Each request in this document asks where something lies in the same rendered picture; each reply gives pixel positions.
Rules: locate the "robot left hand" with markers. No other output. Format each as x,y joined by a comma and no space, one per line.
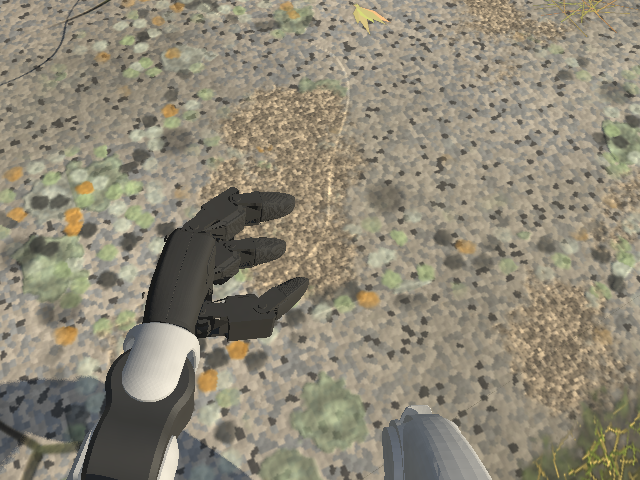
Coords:
203,252

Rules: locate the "robot left forearm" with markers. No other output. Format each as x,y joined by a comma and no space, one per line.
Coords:
149,401

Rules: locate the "right robot thigh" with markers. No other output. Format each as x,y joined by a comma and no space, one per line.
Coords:
429,447

